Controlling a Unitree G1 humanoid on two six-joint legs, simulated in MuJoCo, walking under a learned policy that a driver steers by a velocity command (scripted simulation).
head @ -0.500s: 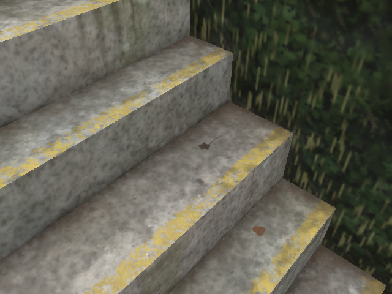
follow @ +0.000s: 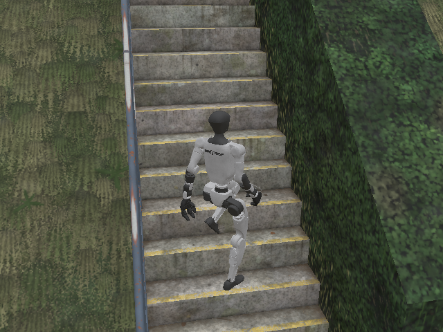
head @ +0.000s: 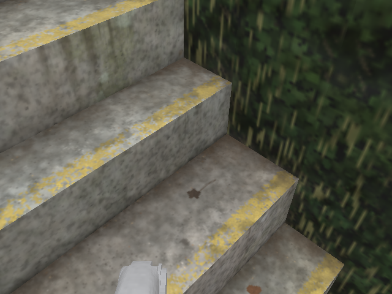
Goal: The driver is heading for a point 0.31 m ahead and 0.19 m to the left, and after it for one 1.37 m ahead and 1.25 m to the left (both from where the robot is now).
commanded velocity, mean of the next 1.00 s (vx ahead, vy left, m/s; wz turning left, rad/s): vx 0.25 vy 0.00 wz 0.50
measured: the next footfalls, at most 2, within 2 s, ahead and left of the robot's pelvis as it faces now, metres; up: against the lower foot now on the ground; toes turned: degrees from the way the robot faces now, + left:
left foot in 0.08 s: +0.11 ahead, +0.11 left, +0.22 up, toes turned -1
right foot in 0.58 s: +0.35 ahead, -0.06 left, +0.22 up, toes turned +17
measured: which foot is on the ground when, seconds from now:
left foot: up 0.00-0.06, down 0.08-0.58, up 0.60-0.94, down 0.96-1.00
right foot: down 0.00-0.16, up 0.18-0.56, down 0.58-1.00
